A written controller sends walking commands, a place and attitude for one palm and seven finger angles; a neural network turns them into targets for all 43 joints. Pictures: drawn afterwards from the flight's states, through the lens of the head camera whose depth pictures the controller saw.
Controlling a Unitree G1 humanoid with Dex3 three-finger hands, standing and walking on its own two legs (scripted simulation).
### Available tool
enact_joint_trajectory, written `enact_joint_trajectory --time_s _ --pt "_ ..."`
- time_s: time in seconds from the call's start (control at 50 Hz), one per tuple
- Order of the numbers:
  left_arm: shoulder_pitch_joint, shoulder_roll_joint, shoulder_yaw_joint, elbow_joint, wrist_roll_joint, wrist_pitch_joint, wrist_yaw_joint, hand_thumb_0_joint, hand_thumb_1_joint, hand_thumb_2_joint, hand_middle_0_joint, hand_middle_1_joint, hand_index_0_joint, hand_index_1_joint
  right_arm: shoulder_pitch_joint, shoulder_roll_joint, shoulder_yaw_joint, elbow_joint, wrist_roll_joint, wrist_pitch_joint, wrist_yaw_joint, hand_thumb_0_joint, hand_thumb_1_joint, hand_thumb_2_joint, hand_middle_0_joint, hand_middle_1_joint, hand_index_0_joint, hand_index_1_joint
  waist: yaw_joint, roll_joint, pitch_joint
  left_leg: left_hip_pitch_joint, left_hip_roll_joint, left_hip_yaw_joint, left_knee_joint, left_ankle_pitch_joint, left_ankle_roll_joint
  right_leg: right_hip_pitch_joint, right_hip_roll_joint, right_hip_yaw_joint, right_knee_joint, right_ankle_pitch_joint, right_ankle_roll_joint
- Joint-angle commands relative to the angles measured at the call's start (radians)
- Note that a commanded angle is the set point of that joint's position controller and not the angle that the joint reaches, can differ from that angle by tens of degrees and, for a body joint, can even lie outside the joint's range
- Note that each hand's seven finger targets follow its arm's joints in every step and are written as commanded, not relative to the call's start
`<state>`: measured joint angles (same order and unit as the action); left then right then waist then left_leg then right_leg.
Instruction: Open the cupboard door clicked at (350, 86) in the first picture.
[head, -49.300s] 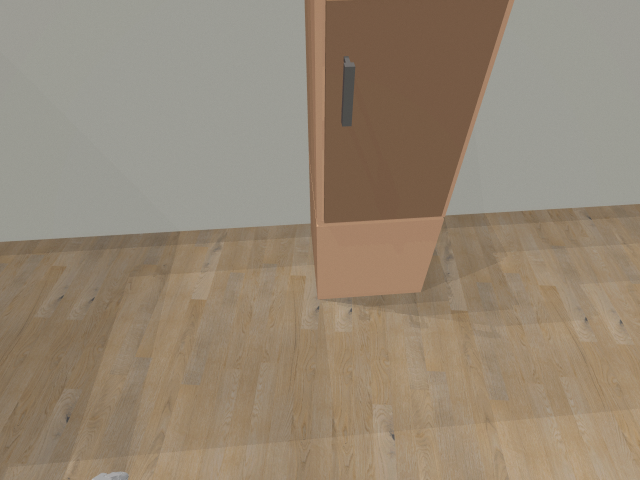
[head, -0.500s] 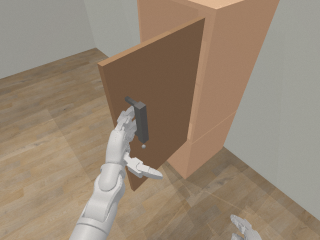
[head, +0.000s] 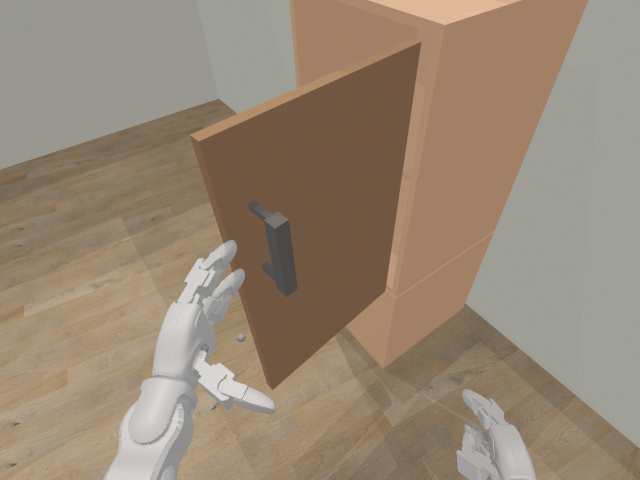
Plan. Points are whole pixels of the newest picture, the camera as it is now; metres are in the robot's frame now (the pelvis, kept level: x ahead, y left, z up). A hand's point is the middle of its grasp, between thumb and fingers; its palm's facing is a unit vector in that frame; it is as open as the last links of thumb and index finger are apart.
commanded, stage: slide the hand sideways off the handle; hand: left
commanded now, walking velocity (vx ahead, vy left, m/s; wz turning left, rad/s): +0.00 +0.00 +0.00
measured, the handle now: (272, 249) +0.38 +0.09 +0.11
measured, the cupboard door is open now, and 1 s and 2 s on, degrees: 98 98 98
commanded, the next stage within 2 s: draw the hand back to the body in 0.18 s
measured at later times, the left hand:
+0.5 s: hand (196, 355) +0.22 +0.15 +0.11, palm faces -0.03 -1.00 -0.05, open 16.3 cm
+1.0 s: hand (113, 349) +0.21 +0.22 +0.13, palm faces +0.23 -0.94 -0.26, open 14.8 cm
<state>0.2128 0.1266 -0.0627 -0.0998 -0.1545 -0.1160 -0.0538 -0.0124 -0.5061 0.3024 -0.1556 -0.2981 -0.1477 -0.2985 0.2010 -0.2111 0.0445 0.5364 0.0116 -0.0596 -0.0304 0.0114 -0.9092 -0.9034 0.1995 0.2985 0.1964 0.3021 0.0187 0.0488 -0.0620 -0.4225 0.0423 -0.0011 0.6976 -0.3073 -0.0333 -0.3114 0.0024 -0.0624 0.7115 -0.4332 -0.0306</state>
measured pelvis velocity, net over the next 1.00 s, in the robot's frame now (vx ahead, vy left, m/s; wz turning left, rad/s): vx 0.00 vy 0.03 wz -0.01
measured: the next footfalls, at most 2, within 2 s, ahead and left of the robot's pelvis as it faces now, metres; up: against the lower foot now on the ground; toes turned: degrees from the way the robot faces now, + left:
none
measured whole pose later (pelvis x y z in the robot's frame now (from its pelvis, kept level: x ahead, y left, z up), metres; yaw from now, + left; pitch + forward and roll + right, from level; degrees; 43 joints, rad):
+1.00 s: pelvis +0.00 +0.03 +0.02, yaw -1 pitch -2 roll -1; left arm 0.43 0.27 0.13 -0.35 -0.08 -0.08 0.06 -0.01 -0.23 0.42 -0.17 -0.30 -0.16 -0.30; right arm 0.20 -0.21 0.06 0.60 0.00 -0.14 -0.11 0.01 -0.91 -0.90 0.20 0.30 0.20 0.30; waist 0.05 0.04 0.00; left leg -0.26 0.03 0.02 0.54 -0.24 0.00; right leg -0.13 0.00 -0.04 0.49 -0.33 0.00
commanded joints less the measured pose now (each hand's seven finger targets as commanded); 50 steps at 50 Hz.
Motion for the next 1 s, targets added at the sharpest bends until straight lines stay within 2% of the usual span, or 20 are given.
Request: enact_joint_trajectory --time_s 0.0,0.04,0.08,0.16,0.22,0.26,0.3,0.34,0.38,0.4,0.46,0.52,0.58,0.66,0.76,0.78,0.8,0.82,0.92,0.98 --pt "-0.117 0.091 0.098 -0.241 -0.026 -0.07 -0.033 0.0 -0.5 0.3 -0.15 -0.3 -0.15 -0.3 -0.102 -0.093 -0.042 -0.165 0.007 -0.066 -0.01 0.0 -0.9 -0.9 0.2 0.3 0.2 0.3 -0.008 -0.089 -0.136 0.151 -0.057 0.012 -0.043 0.182 0.056 -0.037 0.006 0.042 -0.132 0.438 0.04" --pt "-0.107 0.104 0.121 -0.253 -0.041 -0.076 -0.049 0.0 -0.5 0.3 -0.15 -0.3 -0.15 -0.3 -0.098 -0.097 -0.044 -0.163 0.008 -0.073 -0.015 0.0 -0.9 -0.9 0.2 0.3 0.2 0.3 -0.01 -0.1 -0.134 0.143 -0.058 0.009 -0.04 0.175 0.056 -0.037 0.004 0.046 -0.132 0.446 0.045" --pt "-0.05 0.111 0.13 -0.285 -0.049 -0.087 -0.065 0.0 -0.5 0.3 -0.15 -0.3 -0.15 -0.3 -0.093 -0.098 -0.046 -0.168 0.009 -0.083 -0.015 0.0 -0.9 -0.9 0.2 0.3 0.2 0.3 0.002 -0.064 -0.154 0.147 -0.061 0.01 -0.033 0.194 0.055 -0.02 0.001 0.05 -0.124 0.472 0.044" --pt "-0.037 0.108 0.124 -0.311 -0.067 -0.104 -0.092 0.0 -0.5 0.3 -0.15 -0.3 -0.15 -0.3 -0.08 -0.104 -0.048 -0.167 0.012 -0.105 -0.02 0.0 -0.9 -0.9 0.2 0.3 0.2 0.3 -0.019 -0.084 -0.129 0.13 -0.061 0.004 -0.019 0.184 0.057 -0.053 0.0 0.047 -0.114 0.483 0.053" --pt "-0.061 0.107 0.112 -0.305 -0.069 -0.115 -0.098 0.0 -0.5 0.3 -0.15 -0.3 -0.15 -0.3 -0.076 -0.108 -0.052 -0.159 0.015 -0.123 -0.025 0.0 -0.9 -0.9 0.2 0.3 0.2 0.3 -0.03 -0.093 -0.107 0.12 -0.06 -0.003 -0.01 0.149 0.057 -0.09 0.0 0.051 -0.121 0.409 0.052" --pt "-0.035 0.106 0.114 -0.311 -0.068 -0.12 -0.099 0.0 -0.5 0.3 -0.15 -0.3 -0.15 -0.3 -0.072 -0.109 -0.055 -0.158 0.014 -0.135 -0.027 0.0 -0.9 -0.9 0.2 0.3 0.2 0.3 -0.019 -0.071 -0.131 0.126 -0.06 -0.002 -0.007 0.157 0.057 -0.087 -0.001 0.05 -0.114 0.409 0.049" --pt "0.005 0.155 0.168 -0.319 -0.072 -0.117 -0.094 0.0 -0.5 0.3 -0.15 -0.3 -0.15 -0.3 -0.076 -0.11 -0.054 -0.16 0.015 -0.139 -0.029 0.0 -0.9 -0.9 0.2 0.3 0.2 0.3 -0.003 -0.087 -0.142 0.11 -0.06 -0.001 -0.011 0.154 0.057 -0.056 -0.006 0.06 -0.119 0.408 0.049" --pt "0.002 0.168 0.193 -0.343 -0.076 -0.116 -0.094 0.0 -0.5 0.3 -0.15 -0.3 -0.15 -0.3 -0.079 -0.108 -0.052 -0.161 0.016 -0.142 -0.031 0.0 -0.9 -0.9 0.2 0.3 0.2 0.3 0.005 -0.082 -0.154 0.119 -0.061 0.002 -0.018 0.165 0.057 -0.041 -0.004 0.055 -0.115 0.418 0.047" --pt "0.031 0.198 0.23 -0.327 -0.083 -0.102 -0.095 0.0 -0.5 0.3 -0.15 -0.3 -0.15 -0.3 -0.08 -0.108 -0.048 -0.155 0.02 -0.141 -0.033 0.0 -0.9 -0.9 0.2 0.3 0.2 0.3 0.012 -0.062 -0.137 0.114 -0.059 0.004 -0.026 0.159 0.055 -0.031 -0.003 0.055 -0.128 0.394 0.043" --pt "0.018 0.161 0.193 -0.332 -0.086 -0.095 -0.101 0.0 -0.5 0.3 -0.15 -0.3 -0.15 -0.3 -0.091 -0.103 -0.043 -0.161 0.023 -0.144 -0.035 0.0 -0.9 -0.9 0.2 0.3 0.2 0.3 0.002 -0.069 -0.098 0.113 -0.059 0.003 -0.033 0.145 0.057 -0.054 0.0 0.048 -0.134 0.367 0.043" --pt "-0.004 0.181 0.214 -0.344 -0.105 -0.076 -0.113 0.0 -0.5 0.3 -0.15 -0.3 -0.15 -0.3 -0.095 -0.11 -0.043 -0.158 0.026 -0.155 -0.042 0.0 -0.9 -0.9 0.2 0.3 0.2 0.3 0.004 -0.044 -0.085 0.127 -0.056 0.0 -0.048 0.113 0.055 -0.068 0.007 0.047 -0.158 0.296 0.039" --pt "0.01 0.189 0.226 -0.368 -0.119 -0.058 -0.132 0.0 -0.5 0.3 -0.15 -0.3 -0.15 -0.3 -0.094 -0.113 -0.043 -0.159 0.029 -0.169 -0.048 0.0 -0.9 -0.9 0.2 0.3 0.2 0.3 0.009 -0.051 -0.105 0.148 -0.054 -0.002 -0.056 0.126 0.057 -0.053 0.007 0.041 -0.166 0.305 0.04" --pt "0.043 0.215 0.268 -0.336 -0.139 -0.03 -0.153 0.0 -0.5 0.3 -0.15 -0.3 -0.15 -0.3 -0.09 -0.12 -0.04 -0.149 0.03 -0.174 -0.054 0.0 -0.9 -0.9 0.2 0.3 0.2 0.3 0.014 -0.079 -0.085 0.142 -0.054 -0.005 -0.061 0.132 0.056 -0.041 0.008 0.041 -0.179 0.312 0.041" --pt "0.016 0.225 0.283 -0.384 -0.149 -0.017 -0.168 0.0 -0.5 0.3 -0.15 -0.3 -0.15 -0.3 -0.095 -0.118 -0.035 -0.15 0.034 -0.186 -0.058 0.0 -0.9 -0.9 0.2 0.3 0.2 0.3 0.015 -0.024 -0.076 0.169 -0.053 -0.012 -0.083 0.137 0.053 -0.052 0.018 0.016 -0.173 0.298 0.033" --pt "0.02 0.241 0.297 -0.43 -0.158 -0.003 -0.183 0.0 -0.325 0.375 -0.156 -0.3 -0.156 -0.3 -0.098 -0.123 -0.031 -0.149 0.037 -0.204 -0.062 0.0 -0.9 -0.9 0.2 0.3 0.2 0.3 0.021 0.0 -0.091 0.197 -0.05 -0.021 -0.103 0.133 0.053 -0.043 0.022 0.002 -0.178 0.279 0.029" --pt "-0.02 0.353 0.314 -0.485 -0.019 -0.022 -0.043 0.0 -0.29 0.39 -0.158 -0.3 -0.158 -0.3 -0.115 -0.113 -0.034 -0.135 0.016 -0.192 -0.079 0.0 -0.9 -0.9 0.2 0.3 0.2 0.3 0.035 -0.035 -0.029 0.212 -0.043 0.006 -0.132 0.108 0.055 -0.05 0.002 0.055 -0.289 0.231 0.024" --pt "0.019 0.264 0.269 -0.454 -0.004 -0.02 0.016 0.0 -0.255 0.405 -0.159 -0.3 -0.159 -0.3 -0.122 -0.097 -0.025 -0.126 0.004 -0.186 -0.085 0.0 -0.9 -0.9 0.2 0.3 0.2 0.3 0.014 -0.052 0.023 0.228 -0.045 0.008 -0.146 0.089 0.056 -0.061 -0.005 0.052 -0.319 0.192 0.026" --pt "0.087 0.245 0.258 -0.421 0.021 -0.015 0.054 0.0 -0.22 0.42 -0.16 -0.3 -0.16 -0.3 -0.109 -0.101 -0.026 -0.111 0.002 -0.172 -0.087 0.0 -0.9 -0.9 0.2 0.3 0.2 0.3 0.015 -0.066 0.036 0.248 -0.036 0.008 -0.16 0.101 0.056 -0.047 -0.004 0.042 -0.325 0.198 0.028" --pt "0.107 0.279 0.277 -0.477 0.085 -0.03 0.142 0.0 -0.045 0.495 -0.166 -0.3 -0.166 -0.3 -0.129 -0.104 -0.027 -0.095 -0.013 -0.138 -0.082 0.0 -0.9 -0.9 0.2 0.3 0.2 0.3 0.024 0.011 -0.004 0.324 -0.024 0.012 -0.249 0.154 0.052 0.061 0.0 0.031 -0.348 0.241 0.021" --pt "0.11 0.302 0.307 -0.461 0.101 -0.035 0.167 0.0 0.06 0.54 -0.17 -0.3 -0.17 -0.3 -0.136 -0.107 -0.03 -0.082 -0.018 -0.125 -0.081 0.0 -0.9 -0.9 0.2 0.3 0.2 0.3 0.028 0.0 0.007 0.344 -0.017 0.011 -0.29 0.169 0.049 0.101 0.005 0.027 -0.375 0.245 0.018"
